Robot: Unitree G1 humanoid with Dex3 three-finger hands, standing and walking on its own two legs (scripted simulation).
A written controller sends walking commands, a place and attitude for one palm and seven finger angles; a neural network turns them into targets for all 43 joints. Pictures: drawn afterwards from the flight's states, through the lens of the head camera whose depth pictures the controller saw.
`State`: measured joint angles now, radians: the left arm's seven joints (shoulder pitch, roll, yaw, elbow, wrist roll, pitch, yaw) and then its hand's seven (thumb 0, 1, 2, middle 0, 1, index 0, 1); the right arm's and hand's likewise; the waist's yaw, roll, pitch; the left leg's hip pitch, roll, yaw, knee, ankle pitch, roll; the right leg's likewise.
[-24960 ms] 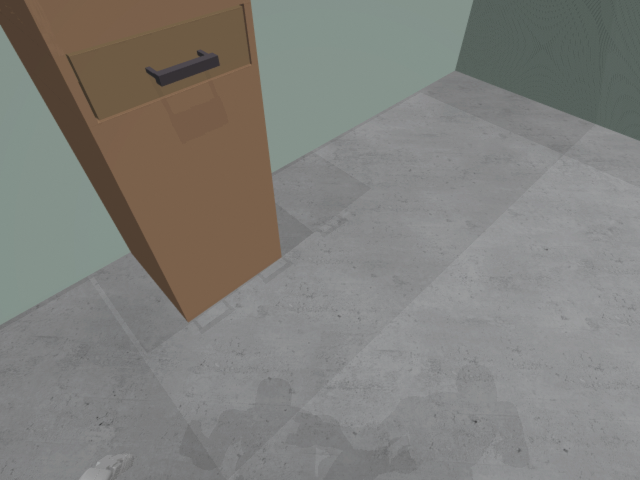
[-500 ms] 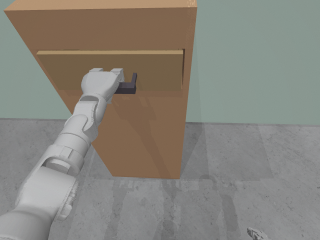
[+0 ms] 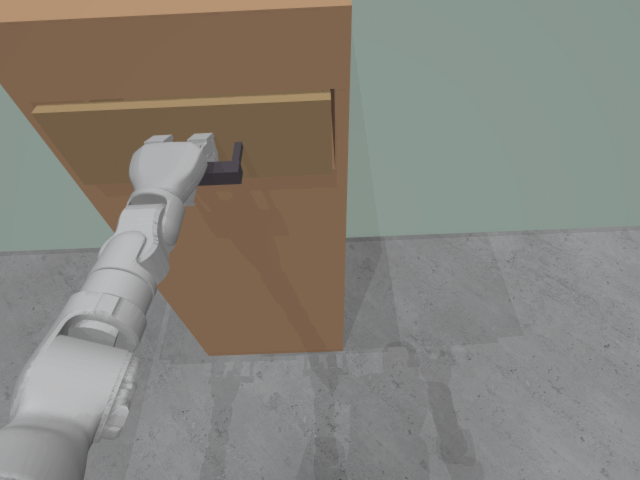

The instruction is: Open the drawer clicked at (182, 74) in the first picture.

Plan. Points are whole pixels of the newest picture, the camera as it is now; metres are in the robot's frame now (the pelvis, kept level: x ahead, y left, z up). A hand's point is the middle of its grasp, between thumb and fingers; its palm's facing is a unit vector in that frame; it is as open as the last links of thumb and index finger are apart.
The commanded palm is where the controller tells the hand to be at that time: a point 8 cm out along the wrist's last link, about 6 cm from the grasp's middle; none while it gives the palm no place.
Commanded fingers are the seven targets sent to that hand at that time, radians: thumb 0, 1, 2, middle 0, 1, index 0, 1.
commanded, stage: pull the drawer open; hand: left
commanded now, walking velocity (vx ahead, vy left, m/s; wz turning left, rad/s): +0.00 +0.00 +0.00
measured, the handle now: (191, 163) +0.51 +0.16 +0.11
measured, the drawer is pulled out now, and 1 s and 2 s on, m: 0.02 0.08 0.19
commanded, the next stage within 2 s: none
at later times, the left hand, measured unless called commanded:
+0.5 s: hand (178, 211) +0.44 +0.18 +0.09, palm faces -0.01 -0.01 -1.00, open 5.3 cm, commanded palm +0.43 +0.18 +0.14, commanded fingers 0.00 0.90 0.90 -0.40 -1.35 -0.40 -1.35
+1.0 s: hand (175, 231) +0.41 +0.18 +0.09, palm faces +0.06 -0.07 -1.00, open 5.5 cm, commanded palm +0.35 +0.18 +0.14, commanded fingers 0.00 0.90 0.90 -0.40 -1.35 -0.40 -1.35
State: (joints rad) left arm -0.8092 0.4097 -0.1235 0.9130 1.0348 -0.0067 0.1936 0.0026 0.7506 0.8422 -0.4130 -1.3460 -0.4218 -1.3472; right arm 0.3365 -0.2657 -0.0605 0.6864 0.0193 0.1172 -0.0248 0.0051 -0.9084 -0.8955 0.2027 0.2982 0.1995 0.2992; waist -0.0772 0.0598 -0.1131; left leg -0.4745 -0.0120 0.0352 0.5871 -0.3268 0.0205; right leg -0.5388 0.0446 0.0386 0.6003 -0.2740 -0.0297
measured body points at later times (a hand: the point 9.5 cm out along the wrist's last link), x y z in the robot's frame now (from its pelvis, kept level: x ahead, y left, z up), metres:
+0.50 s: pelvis +0.02 +0.01 +0.00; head +0.06 -0.02 +0.45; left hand +0.44 +0.18 +0.14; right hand +0.20 -0.23 -0.12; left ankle -0.03 +0.11 -0.73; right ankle +0.00 -0.10 -0.73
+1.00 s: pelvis +0.02 +0.00 +0.00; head +0.05 -0.03 +0.45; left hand +0.40 +0.18 +0.14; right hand +0.11 -0.26 -0.13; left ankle -0.03 +0.11 -0.73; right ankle +0.00 -0.10 -0.73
